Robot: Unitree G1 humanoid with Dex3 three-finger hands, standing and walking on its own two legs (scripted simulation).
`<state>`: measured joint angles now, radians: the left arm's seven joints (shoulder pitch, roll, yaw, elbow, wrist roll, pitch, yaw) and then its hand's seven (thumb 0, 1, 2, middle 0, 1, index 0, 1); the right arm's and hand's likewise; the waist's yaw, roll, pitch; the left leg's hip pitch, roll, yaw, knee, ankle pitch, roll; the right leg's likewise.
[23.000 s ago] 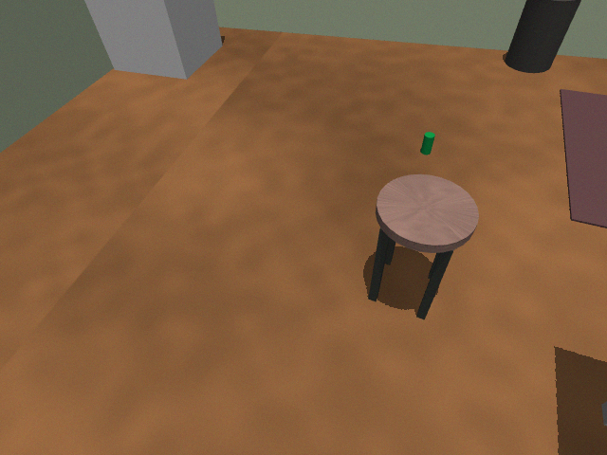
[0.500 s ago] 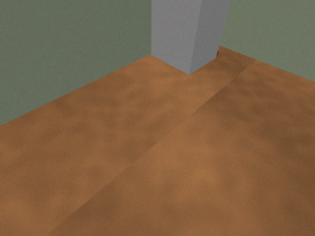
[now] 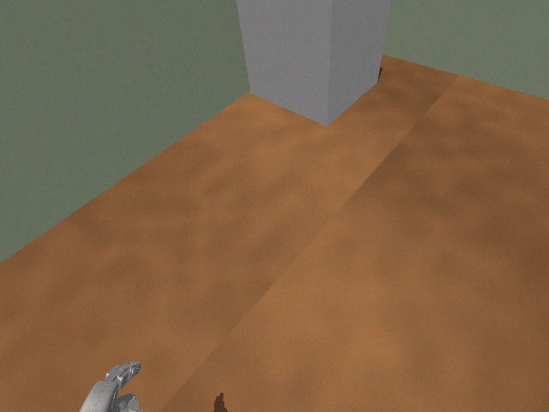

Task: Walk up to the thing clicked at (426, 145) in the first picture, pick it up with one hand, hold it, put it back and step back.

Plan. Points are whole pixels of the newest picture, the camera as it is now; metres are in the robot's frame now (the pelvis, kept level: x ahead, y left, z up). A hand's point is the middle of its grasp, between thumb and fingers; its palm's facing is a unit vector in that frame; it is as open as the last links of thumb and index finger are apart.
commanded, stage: walk up
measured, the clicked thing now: out of the picture +0.28 -1.21 -0.71
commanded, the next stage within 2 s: none
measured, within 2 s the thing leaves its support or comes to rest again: neither
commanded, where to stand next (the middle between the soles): +1.14 +0.01 m, yaw +1 degrees
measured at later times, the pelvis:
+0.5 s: pelvis +0.26 +0.04 +0.01, yaw -1 degrees
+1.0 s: pelvis +0.50 -0.01 +0.01, yaw +0 degrees
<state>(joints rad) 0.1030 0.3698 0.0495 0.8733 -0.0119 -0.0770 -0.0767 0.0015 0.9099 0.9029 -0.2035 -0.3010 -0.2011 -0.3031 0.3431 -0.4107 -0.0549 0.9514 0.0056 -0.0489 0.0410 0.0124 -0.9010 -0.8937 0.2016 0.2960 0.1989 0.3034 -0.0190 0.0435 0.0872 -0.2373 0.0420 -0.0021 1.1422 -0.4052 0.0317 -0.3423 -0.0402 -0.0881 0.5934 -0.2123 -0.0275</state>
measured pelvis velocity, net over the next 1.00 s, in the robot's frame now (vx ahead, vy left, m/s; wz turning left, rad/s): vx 0.50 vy -0.01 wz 0.01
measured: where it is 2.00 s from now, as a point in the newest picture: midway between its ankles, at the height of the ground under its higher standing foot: (300, 233)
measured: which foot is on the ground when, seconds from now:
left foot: up 0.00-0.28, down 0.30-0.78, up 0.80-1.00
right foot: down 0.00-0.32, up 0.34-0.74, down 0.76-1.00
